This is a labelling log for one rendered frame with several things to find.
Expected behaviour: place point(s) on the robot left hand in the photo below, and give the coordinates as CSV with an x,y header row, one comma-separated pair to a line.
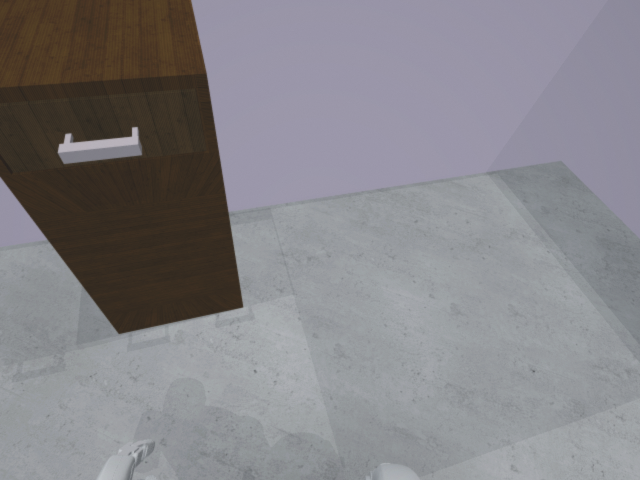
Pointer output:
x,y
121,466

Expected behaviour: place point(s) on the drawer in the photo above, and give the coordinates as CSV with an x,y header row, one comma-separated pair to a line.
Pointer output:
x,y
169,122

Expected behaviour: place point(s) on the cabinet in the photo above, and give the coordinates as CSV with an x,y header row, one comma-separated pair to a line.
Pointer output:
x,y
149,239

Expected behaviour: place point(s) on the handle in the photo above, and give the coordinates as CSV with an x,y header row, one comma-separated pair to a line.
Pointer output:
x,y
70,152

